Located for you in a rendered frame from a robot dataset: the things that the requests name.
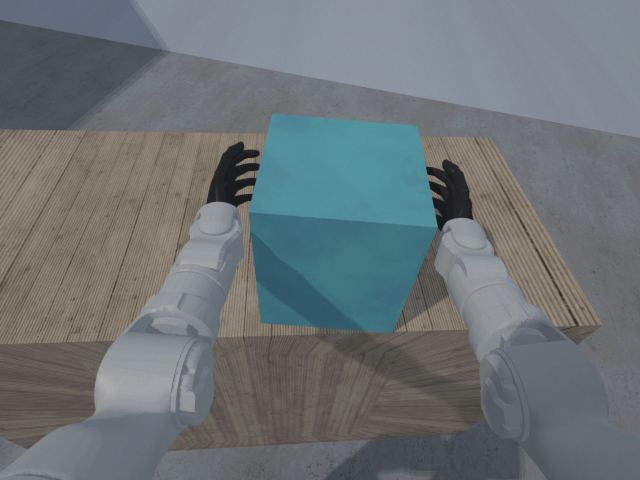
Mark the robot right hand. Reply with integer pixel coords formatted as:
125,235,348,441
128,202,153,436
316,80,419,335
426,159,473,232

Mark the left robot upper arm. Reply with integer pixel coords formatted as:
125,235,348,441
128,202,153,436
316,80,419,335
0,332,214,480

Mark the right robot forearm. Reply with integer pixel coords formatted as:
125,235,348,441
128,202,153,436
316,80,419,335
434,218,609,417

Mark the robot left hand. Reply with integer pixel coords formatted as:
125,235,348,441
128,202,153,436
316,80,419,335
206,142,260,208

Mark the right robot upper arm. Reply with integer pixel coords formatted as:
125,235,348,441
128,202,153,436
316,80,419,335
479,340,640,480

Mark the carton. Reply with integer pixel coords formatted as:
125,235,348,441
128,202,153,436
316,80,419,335
248,114,438,333

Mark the pedestal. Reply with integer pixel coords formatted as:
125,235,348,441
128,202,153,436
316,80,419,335
0,129,602,451

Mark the left robot forearm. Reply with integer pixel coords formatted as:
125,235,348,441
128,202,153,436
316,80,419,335
94,202,244,408

